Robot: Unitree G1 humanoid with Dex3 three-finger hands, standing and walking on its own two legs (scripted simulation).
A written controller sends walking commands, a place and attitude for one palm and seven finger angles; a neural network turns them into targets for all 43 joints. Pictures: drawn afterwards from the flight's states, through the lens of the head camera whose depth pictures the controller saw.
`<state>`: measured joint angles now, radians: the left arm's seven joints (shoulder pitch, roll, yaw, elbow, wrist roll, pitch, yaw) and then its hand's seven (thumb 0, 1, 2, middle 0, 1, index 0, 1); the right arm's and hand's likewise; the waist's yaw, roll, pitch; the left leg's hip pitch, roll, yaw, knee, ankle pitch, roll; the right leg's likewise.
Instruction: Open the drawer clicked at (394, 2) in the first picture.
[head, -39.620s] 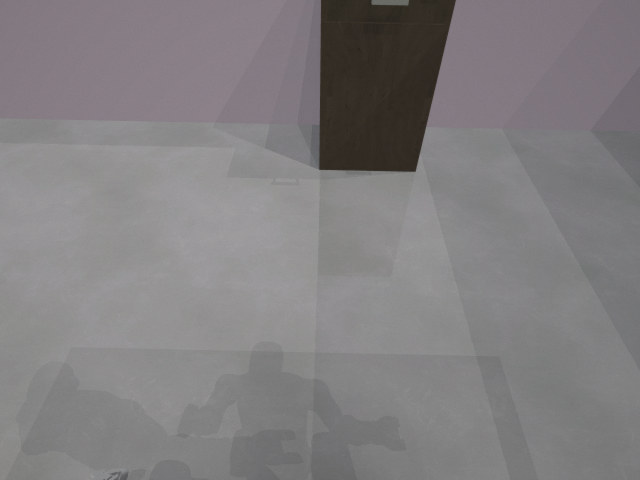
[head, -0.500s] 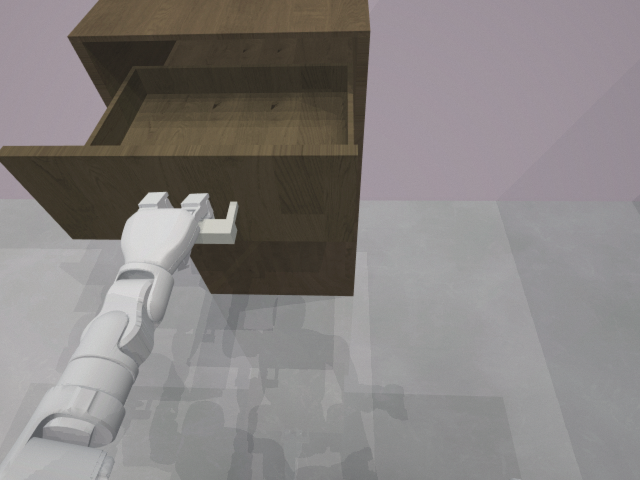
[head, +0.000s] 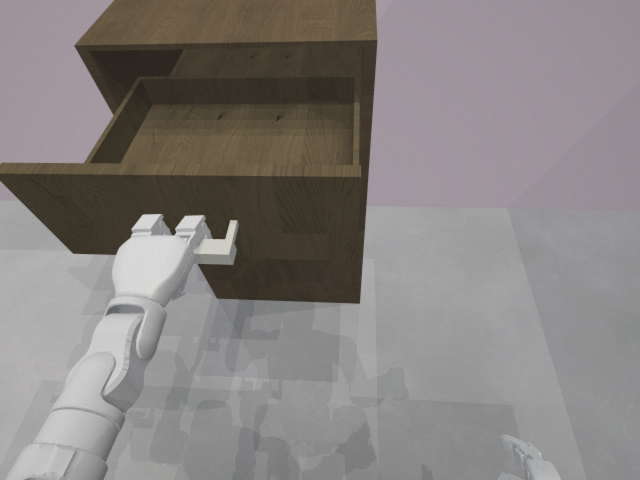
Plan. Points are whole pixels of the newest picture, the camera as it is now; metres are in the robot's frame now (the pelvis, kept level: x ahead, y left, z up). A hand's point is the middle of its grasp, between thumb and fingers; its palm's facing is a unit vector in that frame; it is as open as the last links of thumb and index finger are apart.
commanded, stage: pull the drawer open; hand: left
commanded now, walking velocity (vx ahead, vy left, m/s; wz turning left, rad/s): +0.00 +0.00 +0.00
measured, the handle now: (187, 238) +0.41 +0.20 +0.06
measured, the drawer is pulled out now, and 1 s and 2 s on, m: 0.30 0.30 0.26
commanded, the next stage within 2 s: none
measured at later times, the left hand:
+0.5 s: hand (174, 278) +0.36 +0.21 +0.04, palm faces -0.04 -0.03 -1.00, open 5.9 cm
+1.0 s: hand (173, 284) +0.35 +0.21 +0.04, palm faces -0.01 -0.03 -1.00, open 6.1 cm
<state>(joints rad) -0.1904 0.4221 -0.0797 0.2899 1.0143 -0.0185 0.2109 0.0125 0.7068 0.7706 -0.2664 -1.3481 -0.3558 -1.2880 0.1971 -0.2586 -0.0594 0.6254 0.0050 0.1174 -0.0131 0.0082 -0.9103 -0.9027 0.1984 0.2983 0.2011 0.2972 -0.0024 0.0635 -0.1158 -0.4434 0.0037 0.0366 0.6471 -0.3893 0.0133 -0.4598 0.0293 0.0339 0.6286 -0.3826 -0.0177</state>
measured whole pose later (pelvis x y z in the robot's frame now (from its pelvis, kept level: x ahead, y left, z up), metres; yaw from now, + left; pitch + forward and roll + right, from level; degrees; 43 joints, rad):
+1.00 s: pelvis -0.06 +0.01 +0.00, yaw +0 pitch +11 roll +0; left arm -0.46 0.42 -0.07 0.67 1.04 -0.07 0.26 0.00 0.69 0.78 -0.30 -1.34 -0.35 -1.29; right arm 0.29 -0.25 -0.08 0.69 0.02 0.12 -0.02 0.01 -0.91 -0.90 0.20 0.30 0.20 0.30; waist -0.05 0.07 -0.11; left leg -0.52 0.00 0.05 0.67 -0.35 0.02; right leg -0.54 0.03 0.04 0.66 -0.31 -0.01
